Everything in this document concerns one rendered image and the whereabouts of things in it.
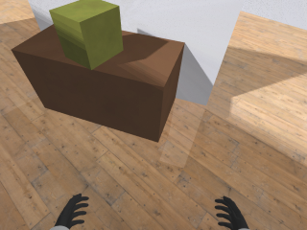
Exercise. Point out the pedestal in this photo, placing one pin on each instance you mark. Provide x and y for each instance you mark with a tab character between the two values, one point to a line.
133	92

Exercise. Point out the carton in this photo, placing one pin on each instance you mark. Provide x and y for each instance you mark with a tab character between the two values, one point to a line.
89	31

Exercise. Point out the left robot hand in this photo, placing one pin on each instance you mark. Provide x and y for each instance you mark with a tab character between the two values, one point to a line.
68	212

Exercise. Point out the right robot hand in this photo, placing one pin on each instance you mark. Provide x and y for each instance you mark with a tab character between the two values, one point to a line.
235	216

